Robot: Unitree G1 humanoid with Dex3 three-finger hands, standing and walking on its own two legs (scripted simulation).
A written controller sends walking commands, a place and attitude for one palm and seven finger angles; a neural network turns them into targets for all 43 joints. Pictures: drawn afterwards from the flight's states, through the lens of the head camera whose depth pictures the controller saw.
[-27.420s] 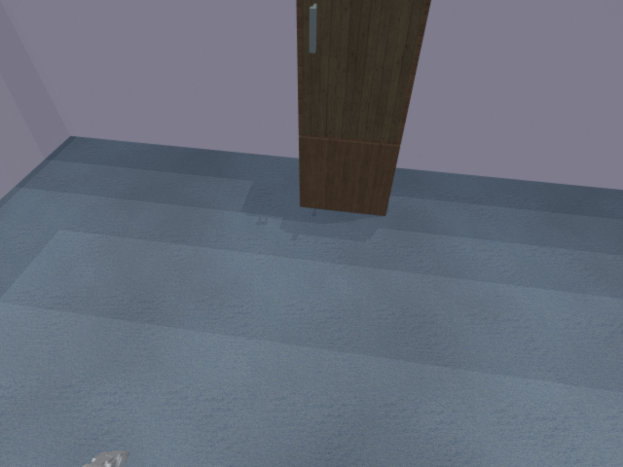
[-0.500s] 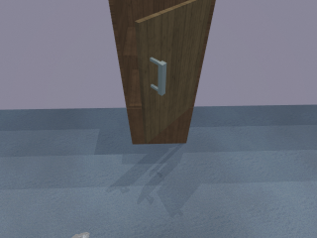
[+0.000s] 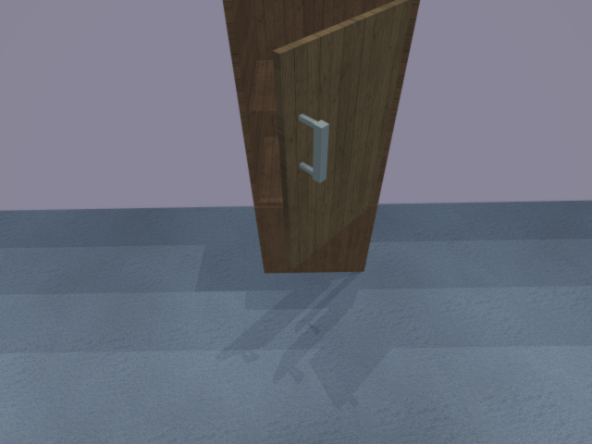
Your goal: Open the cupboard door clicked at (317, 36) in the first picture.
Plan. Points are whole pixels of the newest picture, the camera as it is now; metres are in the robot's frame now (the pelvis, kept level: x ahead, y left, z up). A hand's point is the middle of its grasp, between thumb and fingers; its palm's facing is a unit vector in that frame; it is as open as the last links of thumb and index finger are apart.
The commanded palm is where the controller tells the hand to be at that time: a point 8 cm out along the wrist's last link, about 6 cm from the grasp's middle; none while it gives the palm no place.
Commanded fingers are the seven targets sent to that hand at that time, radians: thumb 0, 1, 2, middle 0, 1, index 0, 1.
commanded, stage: let the arm hang, fingers relaxed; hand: left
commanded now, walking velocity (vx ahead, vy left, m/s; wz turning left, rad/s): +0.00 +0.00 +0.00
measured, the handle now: (312, 148) +0.63 +0.01 +0.06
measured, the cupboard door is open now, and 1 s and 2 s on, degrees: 44 44 44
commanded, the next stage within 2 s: look to check the result in 0.34 s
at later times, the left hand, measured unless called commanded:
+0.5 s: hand out of the picture -0.01 +0.15 -0.17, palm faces +0.05 -0.98 -0.17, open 7.4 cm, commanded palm none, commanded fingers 0.00 0.90 0.90 -0.20 -0.30 -0.20 -0.30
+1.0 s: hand out of the picture +0.01 +0.13 -0.17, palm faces +0.05 -0.99 -0.16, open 7.4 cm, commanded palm none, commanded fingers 0.00 0.90 0.90 -0.20 -0.30 -0.20 -0.30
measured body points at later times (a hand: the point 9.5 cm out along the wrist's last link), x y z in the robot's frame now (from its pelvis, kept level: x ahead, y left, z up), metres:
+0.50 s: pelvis +0.02 -0.01 +0.00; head +0.03 -0.01 +0.45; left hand -0.01 +0.20 -0.16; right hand -0.02 -0.21 -0.17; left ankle +0.05 +0.08 -0.74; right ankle +0.00 -0.10 -0.74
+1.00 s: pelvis +0.04 -0.02 +0.00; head +0.05 -0.02 +0.45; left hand +0.01 +0.19 -0.16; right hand +0.02 -0.22 -0.16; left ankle +0.05 +0.08 -0.74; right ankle +0.00 -0.10 -0.74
